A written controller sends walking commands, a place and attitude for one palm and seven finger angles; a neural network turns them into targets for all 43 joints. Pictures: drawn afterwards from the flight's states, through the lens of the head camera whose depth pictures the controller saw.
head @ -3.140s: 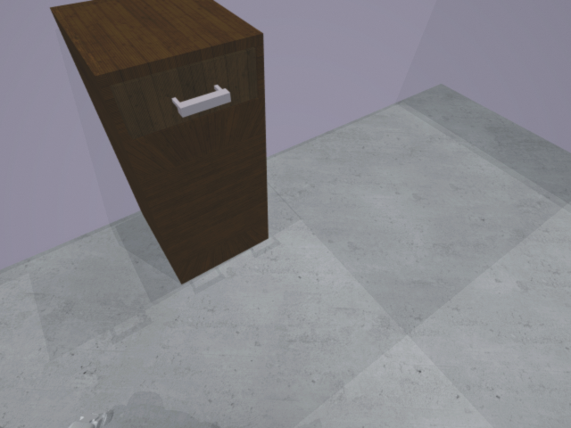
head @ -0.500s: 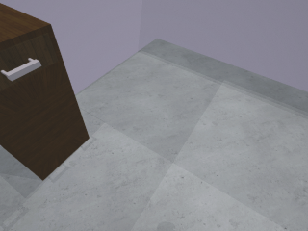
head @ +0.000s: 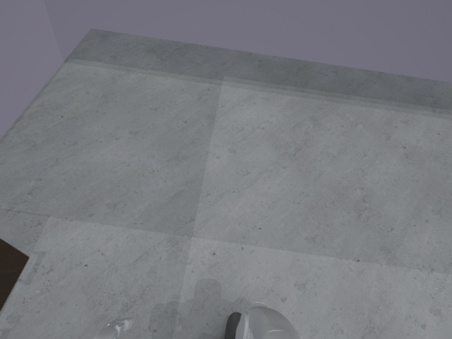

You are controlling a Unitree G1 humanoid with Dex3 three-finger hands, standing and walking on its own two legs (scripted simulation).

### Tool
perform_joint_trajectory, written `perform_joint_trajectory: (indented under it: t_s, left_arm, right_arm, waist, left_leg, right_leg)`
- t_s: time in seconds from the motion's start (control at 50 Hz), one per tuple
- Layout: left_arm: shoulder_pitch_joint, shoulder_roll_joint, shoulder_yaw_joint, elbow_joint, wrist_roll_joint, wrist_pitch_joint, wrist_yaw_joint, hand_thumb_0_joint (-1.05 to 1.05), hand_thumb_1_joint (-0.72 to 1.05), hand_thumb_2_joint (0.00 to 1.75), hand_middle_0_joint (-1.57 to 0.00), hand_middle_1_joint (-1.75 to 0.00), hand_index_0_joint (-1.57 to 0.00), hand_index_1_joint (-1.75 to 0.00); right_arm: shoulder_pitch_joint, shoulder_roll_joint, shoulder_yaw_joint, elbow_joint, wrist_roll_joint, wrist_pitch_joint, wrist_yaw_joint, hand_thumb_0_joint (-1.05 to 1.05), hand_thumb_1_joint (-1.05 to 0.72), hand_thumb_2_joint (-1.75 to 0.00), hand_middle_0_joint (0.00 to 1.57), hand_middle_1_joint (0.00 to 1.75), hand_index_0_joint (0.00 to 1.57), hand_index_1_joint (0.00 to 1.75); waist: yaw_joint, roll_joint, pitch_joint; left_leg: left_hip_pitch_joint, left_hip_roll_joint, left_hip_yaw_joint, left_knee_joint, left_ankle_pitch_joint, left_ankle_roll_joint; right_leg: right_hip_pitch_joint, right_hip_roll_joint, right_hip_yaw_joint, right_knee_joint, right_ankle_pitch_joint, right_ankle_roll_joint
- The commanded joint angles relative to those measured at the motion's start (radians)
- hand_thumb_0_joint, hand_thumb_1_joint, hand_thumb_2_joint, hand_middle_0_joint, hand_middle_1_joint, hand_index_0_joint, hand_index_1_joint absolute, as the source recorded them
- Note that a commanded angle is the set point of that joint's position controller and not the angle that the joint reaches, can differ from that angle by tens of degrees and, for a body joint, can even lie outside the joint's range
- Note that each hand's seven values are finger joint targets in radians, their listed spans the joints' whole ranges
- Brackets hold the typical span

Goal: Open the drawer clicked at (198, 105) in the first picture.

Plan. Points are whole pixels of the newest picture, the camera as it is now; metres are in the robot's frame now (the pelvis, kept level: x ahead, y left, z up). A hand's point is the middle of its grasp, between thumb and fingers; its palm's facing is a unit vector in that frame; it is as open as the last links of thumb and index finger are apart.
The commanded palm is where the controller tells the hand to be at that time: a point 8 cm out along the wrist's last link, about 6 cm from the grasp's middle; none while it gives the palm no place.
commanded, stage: walk to a spot facing it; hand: left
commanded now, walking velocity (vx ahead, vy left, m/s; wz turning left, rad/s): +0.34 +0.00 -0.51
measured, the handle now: out of the picture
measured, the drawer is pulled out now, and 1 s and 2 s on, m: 0.00 0.00 0.00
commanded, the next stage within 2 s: turn to face it in 0.92 s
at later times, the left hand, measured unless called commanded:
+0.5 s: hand (121, 270) +0.27 +0.22 -0.16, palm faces -0.09 -0.97 -0.21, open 7.4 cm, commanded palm none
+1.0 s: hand (190, 155) +0.59 +0.09 -0.16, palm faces -0.50 -0.84 -0.22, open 7.4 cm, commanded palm none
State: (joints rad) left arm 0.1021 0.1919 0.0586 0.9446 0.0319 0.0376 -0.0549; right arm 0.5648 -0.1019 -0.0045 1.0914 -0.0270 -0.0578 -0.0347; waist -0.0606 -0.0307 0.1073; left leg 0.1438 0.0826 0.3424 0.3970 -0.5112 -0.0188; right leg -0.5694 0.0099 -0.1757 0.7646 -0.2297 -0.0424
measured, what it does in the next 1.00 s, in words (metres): walks ahead, turning right: right foot, then left foot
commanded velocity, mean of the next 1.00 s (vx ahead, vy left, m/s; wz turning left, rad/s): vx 0.19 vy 0.00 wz -0.49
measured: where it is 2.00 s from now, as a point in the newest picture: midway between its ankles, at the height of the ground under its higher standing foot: (228, 266)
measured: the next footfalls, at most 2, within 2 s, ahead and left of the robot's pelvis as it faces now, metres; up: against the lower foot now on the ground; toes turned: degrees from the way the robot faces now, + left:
right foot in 0.06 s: +0.16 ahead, -0.07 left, +0.00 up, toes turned -10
left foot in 0.52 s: +0.38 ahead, +0.13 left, +0.00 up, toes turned -4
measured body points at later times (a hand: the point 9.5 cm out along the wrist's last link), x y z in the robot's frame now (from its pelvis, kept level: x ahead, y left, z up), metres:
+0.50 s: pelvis +0.24 +0.02 +0.01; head +0.27 +0.03 +0.46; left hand +0.27 +0.27 -0.14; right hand +0.33 -0.22 -0.12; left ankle +0.34 +0.13 -0.71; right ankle +0.12 -0.06 -0.72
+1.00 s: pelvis +0.40 -0.03 -0.01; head +0.44 -0.06 +0.44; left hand +0.62 +0.13 -0.14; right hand +0.25 -0.22 -0.16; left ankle +0.35 +0.13 -0.71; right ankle +0.44 -0.14 -0.72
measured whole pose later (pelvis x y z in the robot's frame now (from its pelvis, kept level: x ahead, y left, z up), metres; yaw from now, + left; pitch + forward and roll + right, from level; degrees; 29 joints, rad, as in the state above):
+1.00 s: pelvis +0.40 -0.03 -0.01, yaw -30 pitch +0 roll +0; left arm 0.14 0.21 0.08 0.92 0.03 0.02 -0.03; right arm 0.36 -0.19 -0.07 1.02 -0.02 -0.01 -0.01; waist -0.03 0.01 0.12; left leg -0.06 0.20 0.41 0.68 -0.50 -0.07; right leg -0.45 -0.03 -0.15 0.65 -0.17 -0.03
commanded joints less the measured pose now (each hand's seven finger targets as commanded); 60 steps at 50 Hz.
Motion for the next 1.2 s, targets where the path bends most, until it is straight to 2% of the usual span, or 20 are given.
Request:
perform_joint_trajectory:
  t_s: [0.0, 0.04, 0.06, 0.12, 0.2, 0.4, 0.46, 0.48, 0.5, 0.52, 0.6, 0.78, 0.88, 0.94, 0.96, 0.98, 1.0, 1.04, 1.12, 1.18]
  left_arm:
    - [0.273, 0.137, 0.046, 0.004, 0.005, -0.071, 0.016, 0.00, 0.90, 0.90, -0.20, -0.30, -0.20, -0.30]
    - [0.418, 0.288, 0.072, 0.033, -0.023, -0.076, 0.046, 0.00, 0.90, 0.90, -0.20, -0.30, -0.20, -0.30]
    - [0.368, 0.286, 0.076, 0.017, -0.035, -0.066, 0.057, 0.00, 0.90, 0.90, -0.20, -0.30, -0.20, -0.30]
    - [0.171, 0.171, 0.037, -0.013, -0.029, -0.086, 0.062, 0.00, 0.90, 0.90, -0.20, -0.30, -0.20, -0.30]
    - [0.123, 0.134, 0.024, -0.011, -0.009, -0.104, 0.059, 0.00, 0.90, 0.90, -0.20, -0.30, -0.20, -0.30]
    - [0.273, 0.155, 0.035, 0.015, -0.008, -0.110, 0.060, 0.00, 0.90, 0.90, -0.20, -0.30, -0.20, -0.30]
    - [0.254, 0.168, 0.042, 0.008, -0.015, -0.106, 0.062, 0.00, 0.90, 0.90, -0.20, -0.30, -0.20, -0.30]
    - [0.235, 0.154, 0.044, -0.005, -0.023, -0.107, 0.061, 0.00, 0.90, 0.90, -0.20, -0.30, -0.20, -0.30]
    - [0.270, 0.091, 0.038, -0.018, -0.035, -0.107, 0.050, 0.00, 0.90, 0.90, -0.20, -0.30, -0.20, -0.30]
    - [0.251, 0.098, 0.028, -0.025, -0.026, -0.114, 0.050, 0.00, 0.90, 0.90, -0.20, -0.30, -0.20, -0.30]
    - [0.159, 0.076, 0.043, -0.021, -0.003, -0.072, 0.025, 0.00, 0.90, 0.90, -0.20, -0.30, -0.20, -0.30]
    - [0.130, 0.006, 0.043, -0.048, -0.002, -0.003, 0.014, 0.00, 0.90, 0.90, -0.20, -0.30, -0.20, -0.30]
    - [0.040, 0.021, 0.038, -0.081, -0.003, -0.018, 0.017, 0.00, 0.90, 0.90, -0.20, -0.30, -0.20, -0.30]
    - [0.199, 0.082, 0.049, -0.047, 0.004, -0.044, 0.025, 0.00, 0.90, 0.90, -0.20, -0.30, -0.20, -0.30]
    - [0.316, 0.161, 0.068, -0.019, 0.007, -0.059, 0.033, 0.00, 0.90, 0.90, -0.20, -0.30, -0.20, -0.30]
    - [0.375, 0.277, 0.088, -0.006, 0.000, -0.072, 0.046, 0.00, 0.90, 0.90, -0.20, -0.30, -0.20, -0.30]
    - [0.389, 0.306, 0.091, 0.000, -0.029, -0.060, 0.063, 0.00, 0.90, 0.90, -0.20, -0.30, -0.20, -0.30]
    - [0.205, 0.208, 0.067, -0.051, -0.023, -0.051, 0.084, 0.00, 0.90, 0.90, -0.20, -0.30, -0.20, -0.30]
    - [0.046, 0.106, 0.011, -0.062, -0.012, -0.065, 0.093, 0.00, 0.90, 0.90, -0.20, -0.30, -0.20, -0.30]
    - [0.036, 0.097, 0.000, -0.052, -0.012, -0.061, 0.088, 0.00, 0.90, 0.90, -0.20, -0.30, -0.20, -0.30]
  right_arm:
    - [-0.040, -0.243, -0.057, -0.074, 0.020, -0.022, -0.004, 0.00, -0.90, -0.90, 0.20, 0.30, 0.20, 0.30]
    - [-0.078, -0.138, -0.049, -0.145, 0.044, -0.030, 0.000, 0.00, -0.90, -0.90, 0.20, 0.30, 0.20, 0.30]
    - [-0.162, -0.163, -0.058, -0.169, 0.035, -0.030, -0.001, 0.00, -0.90, -0.90, 0.20, 0.30, 0.20, 0.30]
    - [-0.169, -0.138, -0.057, -0.140, 0.011, 0.000, 0.011, 0.00, -0.90, -0.90, 0.20, 0.30, 0.20, 0.30]
    - [-0.121, -0.096, -0.055, -0.131, 0.002, 0.039, 0.020, 0.00, -0.90, -0.90, 0.20, 0.30, 0.20, 0.30]
    - [-0.463, -0.128, -0.051, -0.248, 0.000, -0.002, 0.052, 0.00, -0.90, -0.90, 0.20, 0.30, 0.20, 0.30]
    - [-0.367, -0.169, -0.063, -0.220, -0.002, -0.019, 0.035, 0.00, -0.90, -0.90, 0.20, 0.30, 0.20, 0.30]
    - [-0.224, -0.230, -0.079, -0.179, -0.007, -0.026, 0.024, 0.00, -0.90, -0.90, 0.20, 0.30, 0.20, 0.30]
    - [-0.093, -0.358, -0.110, -0.146, -0.020, -0.031, 0.016, 0.00, -0.90, -0.90, 0.20, 0.30, 0.20, 0.30]
    - [-0.047, -0.368, -0.101, -0.135, -0.008, -0.018, 0.015, 0.00, -0.90, -0.90, 0.20, 0.30, 0.20, 0.30]
    - [-0.250, -0.193, -0.055, -0.161, -0.002, -0.026, 0.010, 0.00, -0.90, -0.90, 0.20, 0.30, 0.20, 0.30]
    - [-0.257, -0.188, -0.068, -0.140, 0.004, -0.011, 0.000, 0.00, -0.90, -0.90, 0.20, 0.30, 0.20, 0.30]
    - [-0.222, -0.233, -0.090, -0.127, -0.003, 0.013, 0.004, 0.00, -0.90, -0.90, 0.20, 0.30, 0.20, 0.30]
    - [-0.235, -0.273, -0.103, -0.144, 0.007, 0.023, 0.011, 0.00, -0.90, -0.90, 0.20, 0.30, 0.20, 0.30]
    - [-0.238, -0.258, -0.099, -0.164, 0.017, 0.027, 0.019, 0.00, -0.90, -0.90, 0.20, 0.30, 0.20, 0.30]
    - [-0.212, -0.176, -0.081, -0.202, 0.026, 0.027, 0.023, 0.00, -0.90, -0.90, 0.20, 0.30, 0.20, 0.30]
    - [-0.249, -0.181, -0.075, -0.220, 0.030, 0.038, 0.005, 0.00, -0.90, -0.90, 0.20, 0.30, 0.20, 0.30]
    - [-0.240, -0.162, -0.066, -0.190, 0.023, 0.054, 0.007, 0.00, -0.90, -0.90, 0.20, 0.30, 0.20, 0.30]
    - [-0.154, -0.121, -0.044, -0.103, 0.005, 0.086, 0.008, 0.00, -0.90, -0.90, 0.20, 0.30, 0.20, 0.30]
    - [-0.135, -0.101, -0.038, -0.083, 0.011, 0.099, 0.015, 0.00, -0.90, -0.90, 0.20, 0.30, 0.20, 0.30]
  waist:
    - [0.201, 0.199, -0.204]
    - [0.213, -0.073, -0.401]
    - [0.207, 0.034, -0.304]
    - [0.077, 0.113, -0.091]
    - [0.002, 0.014, -0.028]
    - [0.114, -0.105, -0.081]
    - [0.052, -0.056, -0.156]
    - [-0.014, 0.007, -0.248]
    - [-0.048, 0.282, -0.383]
    - [-0.058, 0.307, -0.383]
    - [0.030, 0.146, -0.040]
    - [0.072, 0.224, -0.007]
    - [0.035, 0.222, -0.036]
    - [0.123, 0.152, -0.155]
    - [0.185, 0.019, -0.248]
    - [0.184, -0.236, -0.360]
    - [0.186, -0.221, -0.426]
    - [0.113, -0.139, -0.325]
    - [0.007, -0.016, -0.186]
    - [0.009, -0.069, -0.149]
  left_leg:
    - [-0.253, 0.222, -0.057, 0.534, 1.214, 0.024]
    - [-0.797, -0.017, -0.181, 1.192, -0.086, -0.028]
    - [-0.837, 0.033, -0.313, 1.185, 0.009, 0.005]
    - [-0.729, 0.123, -0.341, 1.008, 0.185, -0.014]
    - [-0.642, 0.112, -0.300, 0.804, 0.232, -0.039]
    - [-0.675, 0.020, -0.240, 0.295, 0.287, -0.037]
    - [-0.413, -0.023, -0.209, 0.086, 0.325, -0.020]
    - [-0.125, 0.047, -0.276, 0.032, 0.422, 0.007]
    - [0.166, 0.359, -0.602, 0.044, 0.589, 0.103]
    - [0.194, 0.486, -0.710, -0.012, 0.683, 0.181]
    - [-0.250, 0.341, -0.393, -0.119, 0.590, 0.097]
    - [-0.271, 0.248, -0.055, -0.103, 0.794, 0.087]
    - [-0.148, 0.283, -0.026, 0.031, 0.909, 0.093]
    - [-0.182, 0.269, -0.003, 0.349, 1.031, 0.045]
    - [-0.355, 0.230, -0.002, 0.592, 0.774, -0.005]
    - [-0.674, 0.035, -0.070, 0.891, -0.079, -0.066]
    - [-0.696, 0.019, -0.242, 1.005, -0.166, -0.052]
    - [-0.691, 0.059, -0.329, 1.003, -0.003, -0.038]
    - [-0.541, 0.055, -0.335, 0.805, 0.128, -0.030]
    - [-0.486, 0.024, -0.306, 0.643, 0.139, -0.027]
  right_leg:
    - [0.573, 0.028, 0.003, -0.222, 0.076, -0.092]
    - [0.967, -0.454, 0.802, -0.335, 0.361, -0.324]
    - [0.848, -0.441, 0.710, -0.408, 0.250, -0.334]
    - [0.389, -0.328, 0.481, -0.495, 0.159, -0.141]
    - [0.154, -0.208, 0.312, -0.545, 0.132, -0.153]
    - [0.472, -0.178, 0.367, -0.416, 0.373, -0.130]
    - [0.457, -0.154, 0.366, -0.233, 0.522, -0.098]
    - [0.315, -0.107, 0.328, -0.040, 0.457, -0.053]
    - [0.046, 0.025, 0.188, 0.266, -0.026, 0.010]
    - [-0.075, 0.026, 0.196, 0.494, -0.356, 0.020]
    - [-0.081, -0.103, 0.192, 0.565, -0.131, 0.051]
    - [-0.075, -0.109, 0.077, 0.284, 0.061, 0.093]
    - [0.028, -0.058, 0.026, -0.013, 0.004, 0.062]
    - [0.317, 0.012, -0.016, -0.191, 0.085, 0.027]
    - [0.571, -0.093, 0.105, -0.254, 0.359, -0.010]
    - [0.804, -0.375, 0.548, -0.243, 0.900, -0.148]
    - [0.791, -0.445, 0.582, -0.282, 1.027, -0.224]
    - [0.615, -0.381, 0.479, -0.368, 0.588, -0.187]
    - [0.284, -0.277, 0.228, -0.426, 0.444, -0.114]
    - [0.233, -0.254, 0.161, -0.474, 0.254, -0.102]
